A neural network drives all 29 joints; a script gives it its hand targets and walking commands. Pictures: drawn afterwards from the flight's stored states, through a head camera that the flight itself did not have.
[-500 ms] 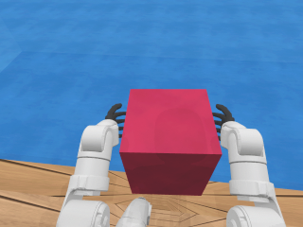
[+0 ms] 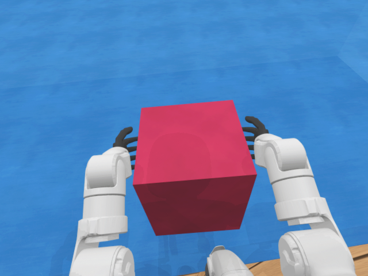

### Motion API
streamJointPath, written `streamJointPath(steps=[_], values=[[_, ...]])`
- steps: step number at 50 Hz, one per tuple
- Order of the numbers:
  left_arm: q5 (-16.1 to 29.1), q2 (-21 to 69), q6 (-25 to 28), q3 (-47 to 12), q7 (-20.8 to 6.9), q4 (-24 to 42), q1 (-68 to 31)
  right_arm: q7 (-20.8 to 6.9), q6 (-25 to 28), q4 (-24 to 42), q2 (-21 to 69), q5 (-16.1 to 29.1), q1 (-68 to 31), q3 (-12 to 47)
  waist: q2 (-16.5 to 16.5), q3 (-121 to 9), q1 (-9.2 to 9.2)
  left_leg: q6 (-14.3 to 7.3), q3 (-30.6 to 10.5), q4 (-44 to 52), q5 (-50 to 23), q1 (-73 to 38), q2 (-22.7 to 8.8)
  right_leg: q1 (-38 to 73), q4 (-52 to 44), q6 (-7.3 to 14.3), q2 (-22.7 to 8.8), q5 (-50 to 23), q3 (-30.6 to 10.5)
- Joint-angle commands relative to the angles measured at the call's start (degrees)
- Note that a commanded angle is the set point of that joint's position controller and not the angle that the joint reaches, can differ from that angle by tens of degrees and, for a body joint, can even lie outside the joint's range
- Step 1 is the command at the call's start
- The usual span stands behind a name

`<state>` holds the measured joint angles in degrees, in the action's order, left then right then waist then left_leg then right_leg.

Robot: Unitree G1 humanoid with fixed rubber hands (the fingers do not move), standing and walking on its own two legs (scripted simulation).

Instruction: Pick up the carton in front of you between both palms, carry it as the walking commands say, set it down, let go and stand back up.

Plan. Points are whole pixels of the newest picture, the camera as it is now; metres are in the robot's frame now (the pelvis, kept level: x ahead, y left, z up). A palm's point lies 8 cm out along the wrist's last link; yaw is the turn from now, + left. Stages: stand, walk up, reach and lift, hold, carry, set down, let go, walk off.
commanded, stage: carry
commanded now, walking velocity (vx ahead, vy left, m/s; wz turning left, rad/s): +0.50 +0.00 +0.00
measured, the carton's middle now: (192, 171) +0.35 -0.03 +0.01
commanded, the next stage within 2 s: none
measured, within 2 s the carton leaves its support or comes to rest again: neither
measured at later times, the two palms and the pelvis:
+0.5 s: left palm (130, 99) +0.79 +0.16 -0.12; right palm (203, 93) +0.79 -0.14 -0.12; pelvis +0.44 +0.00 -0.23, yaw -1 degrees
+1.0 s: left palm (140, 60) +1.12 +0.13 -0.14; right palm (198, 52) +1.14 -0.17 -0.13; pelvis +0.78 -0.03 -0.21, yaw +2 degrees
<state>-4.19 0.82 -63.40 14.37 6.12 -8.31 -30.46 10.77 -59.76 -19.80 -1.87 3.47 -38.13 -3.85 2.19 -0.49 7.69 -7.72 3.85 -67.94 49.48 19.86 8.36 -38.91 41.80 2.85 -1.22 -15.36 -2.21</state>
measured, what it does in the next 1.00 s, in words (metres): goes down: right foot 0.16 m lower, then left foot 0.16 m lower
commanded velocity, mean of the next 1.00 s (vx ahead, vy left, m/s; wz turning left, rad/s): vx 0.50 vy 0.00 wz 0.00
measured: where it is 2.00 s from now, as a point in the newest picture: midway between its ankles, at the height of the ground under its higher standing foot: (170, 133)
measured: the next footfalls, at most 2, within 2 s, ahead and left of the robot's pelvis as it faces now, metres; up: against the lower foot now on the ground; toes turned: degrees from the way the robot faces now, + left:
right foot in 0.06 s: +0.20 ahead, -0.09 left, -0.16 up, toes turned -1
left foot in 0.46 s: +0.60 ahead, +0.07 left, -0.33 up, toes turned +1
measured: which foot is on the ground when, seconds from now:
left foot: down 0.00-0.06, up 0.08-0.44, down 0.46-0.88, up 0.90-1.00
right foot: up 0.00-0.04, down 0.06-0.46, up 0.48-0.84, down 0.86-1.00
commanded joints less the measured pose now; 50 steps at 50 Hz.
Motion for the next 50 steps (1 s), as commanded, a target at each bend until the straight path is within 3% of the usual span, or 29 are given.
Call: streamJointPath(steps=[1, 2, 3, 4, 5, 8, 9, 11, 12, 13, 15, 18, 20, 22, 23, 24, 25, 26, 27, 29, 31, 35, 42, 43, 44, 45, 46, 48, 50], values=[[21.14, 57.52, 3.25, -38.29, -9.08, 9.76, -44.15, -17.04, 1.55, 13.99, 69.29, 24.52, -36.23, 29.93, -12.28, -24.35, -6.11, -0.85, -6.71, -0.64, -50.82, 1.1, -9.92, 27.5, -1.04, 1.07, 4.99, -13.66, 11.53], [21.86, 56.81, 3.06, -38.8, -8.97, 9.45, -42.3, -16.93, 1.21, 13.44, 68.76, 23.13, -31.84, 30.07, -8.41, -29.78, -12.75, 1.65, -3.0, -9.41, -62.65, 2.24, -11.36, 38.44, -4.82, 2.05, 4.94, -7.75, 10.76], [22.52, 56.48, 2.89, -39.44, -9.27, 8.8, -40.78, -16.75, 1.22, 14.8, 67.73, 21.92, -32.68, 29.94, 0.08, -26.72, -18.42, 4.34, -0.11, -30.2, -60.38, 9.53, -8.51, 45.82, -11.59, 5.32, 3.17, -4.98, 8.67], [22.85, 56.65, 2.58, -40.19, -9.73, 7.51, -39.26, -16.55, 0.71, 13.51, 66.78, 19.88, -32.86, 28.46, 9.62, -22.0, -19.21, 6.77, 1.7, -45.48, -11.87, 23.89, -1.95, 51.45, -7.7, 7.55, -4.05, -13.18, 1.81], [23.74, 55.51, 2.5, -39.63, -9.9, 5.03, -37.2, -16.06, -0.39, 11.78, 64.07, 17.62, -30.33, 25.77, 9.47, -26.22, -13.02, 6.38, -6.25, -39.06, -10.23, 35.07, -4.24, 61.39, -0.17, 12.3, -11.65, -15.12, -18.25], [29.03, 61.73, 3.6, -44.28, -11.67, 5.3, -42.73, -15.15, -0.31, 9.68, 59.15, 11.21, -24.4, 21.63, -0.57, -28.56, -13.5, 5.05, -12.33, -23.68, -17.61, 43.36, -10.22, 54.09, -0.3, 19.01, -16.19, 9.48, -35.86], [31.03, 64.38, 4.24, -45.15, -12.4, 6.97, -46.81, -15.22, 0.41, 11.31, 59.05, 10.04, -27.1, 21.09, -6.24, -24.89, -12.37, 6.3, -11.15, -12.0, -24.93, 38.32, -10.48, 43.75, -2.2, 18.5, -16.18, 6.98, -33.42], [33.85, 68.1, 5.43, -47.25, -13.14, 8.11, -53.37, -15.59, 1.75, 12.78, 59.18, 8.75, -29.78, 20.68, -3.72, -20.78, -12.92, 7.51, -7.36, -0.3, -27.11, 27.38, -10.06, 30.06, -6.81, 18.23, -14.62, 3.87, -30.07], [34.96, 68.79, 6.18, -47.73, -13.29, 7.68, -52.73, -15.66, 2.28, 14.4, 59.68, 9.72, -31.13, 21.64, -1.11, -24.18, -12.71, 6.81, -7.18, -6.44, -39.13, 26.29, -9.9, 32.33, -1.56, 16.1, -13.29, 4.73, -27.41], [35.21, 69.62, 6.77, -47.39, -13.33, 7.41, -51.51, -15.63, 2.82, 15.65, 60.46, 9.55, -31.46, 22.95, -3.03, -22.52, -14.92, 5.01, -8.82, 7.21, -52.05, 32.45, -11.5, 35.1, 6.62, 12.69, -6.31, 17.54, -20.99], [34.5, 69.02, 7.36, -46.89, -13.28, 7.62, -49.32, -15.03, 3.64, 17.82, 60.42, 9.63, -31.6, 23.99, -2.94, -22.37, -17.09, 4.61, -3.36, 21.51, -66.89, 27.64, -8.32, 34.72, 9.84, 10.78, -0.52, 22.53, -14.62], [34.11, 67.71, 7.81, -46.79, -13.11, 7.25, -44.09, -14.03, 3.18, 21.67, 58.38, 10.3, -31.2, 26.65, 3.25, -19.93, -17.26, 4.13, -0.79, 36.49, -75.0, 10.21, -7.04, 26.5, 11.84, 9.32, 1.33, 27.38, -8.77], [32.61, 65.44, 7.42, -46.19, -12.71, 7.16, -39.6, -13.59, 2.38, 23.38, 56.52, 10.38, -30.73, 28.46, 4.98, -19.49, -16.04, 3.75, 0.71, 45.92, -80.12, 2.97, -7.59, 28.83, 18.61, 7.28, 1.94, 25.94, -4.38], [30.51, 63.53, 6.96, -45.6, -12.05, 5.73, -36.17, -13.95, 1.3, 22.64, 54.25, 10.93, -27.75, 28.88, 1.4, -21.04, -10.32, 2.68, 2.83, 51.82, -76.77, -9.33, -8.05, 28.09, 32.68, 5.74, 0.24, 13.0, -1.61], [29.33, 61.69, 6.69, -44.2, -11.8, 5.7, -36.43, -14.41, 0.82, 22.08, 53.14, 11.28, -27.72, 29.27, -4.95, -21.84, -8.66, 1.12, -1.55, 48.39, -78.99, -19.88, -12.24, 18.19, 48.23, 4.09, 3.92, 29.51, 0.19], [28.21, 60.84, 5.49, -43.23, -11.49, 5.14, -36.24, -14.55, 0.37, 20.03, 51.23, 11.5, -26.88, 28.51, -13.53, -29.81, -7.94, -5.32, -14.55, 25.02, -108.43, -47.54, -27.16, -5.48, 60.67, 0.13, 5.19, 59.43, -1.08], [27.71, 58.25, 4.21, -42.34, -10.89, 3.9, -34.74, -14.6, -0.1, 15.56, 51.95, 12.42, -22.49, 27.92, -15.15, -38.45, -2.74, -10.43, -27.24, 22.71, -98.8, -58.16, -31.36, -16.69, 65.79, -0.96, 4.23, 58.02, -2.78], [27.56, 58.41, 3.79, -42.25, -10.4, 5.08, -34.78, -14.69, 0.07, 15.5, 53.52, 13.52, -21.34, 28.61, -13.25, -42.06, -1.24, -13.68, -35.88, 30.21, -70.42, -54.06, -31.74, -18.25, 65.31, -0.91, 3.26, 53.96, -0.82], [26.53, 59.17, 4.02, -42.08, -9.94, 6.7, -36.42, -15.08, -0.07, 17.84, 56.95, 15.28, -23.12, 29.95, -2.99, -38.14, -1.72, -10.27, -34.47, 33.55, -61.07, -48.13, -27.28, -19.64, 53.95, -0.24, 0.78, 43.76, -2.6], [24.39, 59.54, 4.73, -40.85, -9.43, 10.52, -39.41, -15.52, 0.95, 24.01, 63.14, 19.64, -33.28, 33.96, -6.32, -35.17, -2.31, -10.27, -33.48, 32.57, -71.29, -37.93, -25.98, -16.99, 50.81, 0.02, -0.12, 41.19, -1.12], [22.62, 59.29, 5.57, -40.19, -8.73, 12.09, -38.47, -15.93, 1.76, 27.45, 65.56, 23.17, -36.52, 36.27, -2.96, -31.81, -3.17, -9.73, -29.02, 35.59, -63.3, -27.94, -23.96, -13.58, 40.11, -0.99, -1.11, 42.77, -0.6], [18.96, 57.65, 7.14, -40.94, -7.89, 14.64, -35.91, -16.89, 2.98, 28.13, 66.79, 24.9, -36.05, 38.53, -8.75, -32.02, -2.92, -7.71, -20.68, 36.29, -73.18, -26.18, -20.55, -10.2, 24.0, -1.23, -0.74, 32.75, 2.42], [19.27, 54.68, 7.14, -44.81, -8.86, 15.61, -31.88, -17.2, 3.3, 24.45, 62.59, 22.05, -27.61, 38.83, -7.63, -30.38, -6.35, 3.08, -2.57, 28.19, -85.7, -18.13, -14.48, 29.04, -19.6, 0.29, 4.43, 7.06, 12.66], [19.87, 54.52, 6.81, -44.74, -9.22, 15.02, -30.93, -16.96, 3.03, 24.74, 61.13, 21.01, -28.37, 38.45, -5.77, -32.14, -8.34, 4.88, -1.96, 21.93, -75.86, -10.18, -14.08, 40.94, -18.88, 2.15, -0.6, 3.05, 7.76], [20.07, 53.01, 6.33, -44.1, -9.5, 14.47, -30.83, -16.97, 2.29, 24.51, 60.54, 20.3, -28.64, 37.69, 6.35, -38.18, -8.44, 7.59, -0.32, 10.71, -41.08, 1.48, -10.79, 56.91, -11.17, 6.85, -17.15, -22.8, -11.61], [20.09, 51.39, 5.64, -43.56, -9.6, 12.08, -28.01, -16.77, 1.2, 22.36, 60.33, 19.9, -24.0, 36.64, 15.95, -42.87, -8.91, 9.91, -2.18, -3.97, -18.93, 15.19, -4.42, 67.94, -15.97, 15.52, -24.02, -15.8, -28.93], [21.21, 53.54, 5.01, -43.8, -9.91, 12.31, -27.02, -16.66, 0.73, 22.74, 59.75, 19.22, -23.45, 35.83, 10.92, -41.68, -9.07, 8.82, -4.56, -7.01, -19.94, 19.41, -7.51, 67.81, -17.5, 14.58, -22.42, -5.42, -27.65], [22.75, 56.42, 3.84, -44.83, -10.78, 14.89, -30.38, -16.63, -0.14, 22.31, 61.32, 17.9, -23.11, 34.01, 1.69, -32.88, -9.2, 8.5, -4.55, 0.07, -25.81, 22.65, -10.21, 60.45, -19.9, 9.5, -18.67, -6.47, -19.23], [24.17, 58.74, 2.52, -45.57, -11.91, 15.55, -31.84, -16.56, -0.94, 20.85, 62.44, 15.64, -20.7, 32.78, 1.06, -29.26, -8.99, 9.1, -3.96, 10.01, -28.23, 18.68, -11.22, 54.32, -23.12, 6.49, -16.89, -5.67, -13.42]])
